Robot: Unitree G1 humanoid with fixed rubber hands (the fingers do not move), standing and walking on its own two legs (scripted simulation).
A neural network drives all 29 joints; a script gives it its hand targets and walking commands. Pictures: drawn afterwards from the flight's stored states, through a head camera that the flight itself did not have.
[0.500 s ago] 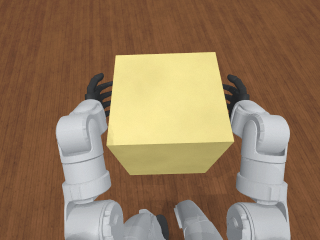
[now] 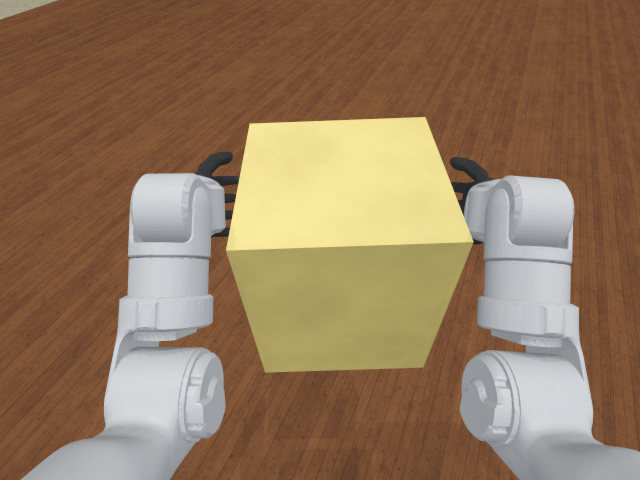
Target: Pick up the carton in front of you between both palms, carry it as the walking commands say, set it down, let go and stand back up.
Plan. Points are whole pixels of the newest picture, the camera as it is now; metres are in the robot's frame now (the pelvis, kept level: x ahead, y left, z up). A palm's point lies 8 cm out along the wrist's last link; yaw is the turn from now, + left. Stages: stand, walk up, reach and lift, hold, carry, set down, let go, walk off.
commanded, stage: carry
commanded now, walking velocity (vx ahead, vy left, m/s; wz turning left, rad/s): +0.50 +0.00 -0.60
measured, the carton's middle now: (340, 251) +0.38 +0.05 +0.10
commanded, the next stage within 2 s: none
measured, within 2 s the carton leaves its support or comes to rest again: neither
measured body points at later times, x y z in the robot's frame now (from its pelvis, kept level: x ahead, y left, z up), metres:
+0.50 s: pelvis +0.33 +0.01 -0.01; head +0.37 +0.03 +0.44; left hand +0.65 +0.06 +0.06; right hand +0.55 -0.23 +0.07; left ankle +0.16 +0.13 -0.73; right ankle +0.41 -0.08 -0.74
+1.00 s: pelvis +0.65 -0.05 -0.01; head +0.62 -0.02 +0.44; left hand +0.96 -0.06 +0.06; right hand +0.79 -0.31 +0.06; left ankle +0.79 +0.01 -0.74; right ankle +0.46 -0.06 -0.68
